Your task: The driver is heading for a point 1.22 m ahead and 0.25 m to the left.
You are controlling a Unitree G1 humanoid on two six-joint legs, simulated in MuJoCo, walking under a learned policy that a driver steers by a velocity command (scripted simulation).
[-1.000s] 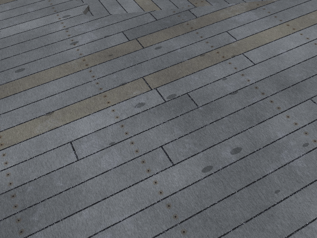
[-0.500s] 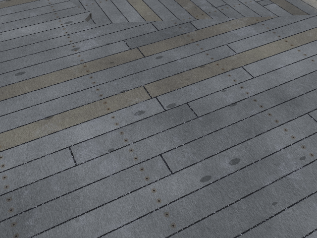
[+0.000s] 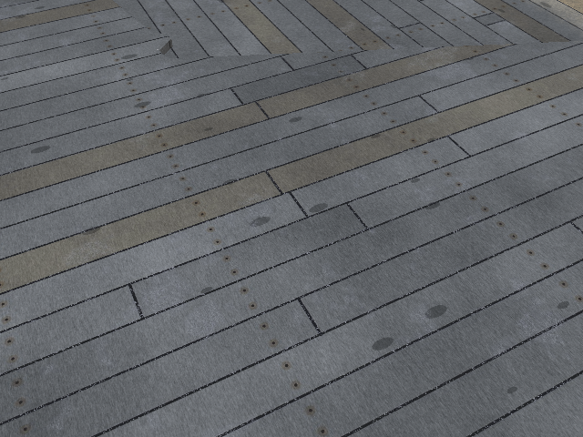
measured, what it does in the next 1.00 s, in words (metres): walks ahead: left foot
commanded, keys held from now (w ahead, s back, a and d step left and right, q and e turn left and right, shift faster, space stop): w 1.00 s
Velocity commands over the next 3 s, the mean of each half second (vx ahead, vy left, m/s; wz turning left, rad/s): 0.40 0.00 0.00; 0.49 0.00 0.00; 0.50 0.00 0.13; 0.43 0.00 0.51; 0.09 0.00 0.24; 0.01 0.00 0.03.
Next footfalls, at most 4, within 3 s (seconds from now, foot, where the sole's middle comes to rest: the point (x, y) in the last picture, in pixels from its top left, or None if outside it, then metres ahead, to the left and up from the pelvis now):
0.50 left None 0.40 0.13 -0.77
1.08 right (348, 369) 0.71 -0.11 -0.77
1.62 left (249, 276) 1.00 0.15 -0.77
2.08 right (281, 202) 1.29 0.06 -0.77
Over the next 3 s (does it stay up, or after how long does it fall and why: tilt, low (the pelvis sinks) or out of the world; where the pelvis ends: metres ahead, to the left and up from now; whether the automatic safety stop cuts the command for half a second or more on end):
stays up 1.17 0.15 0.00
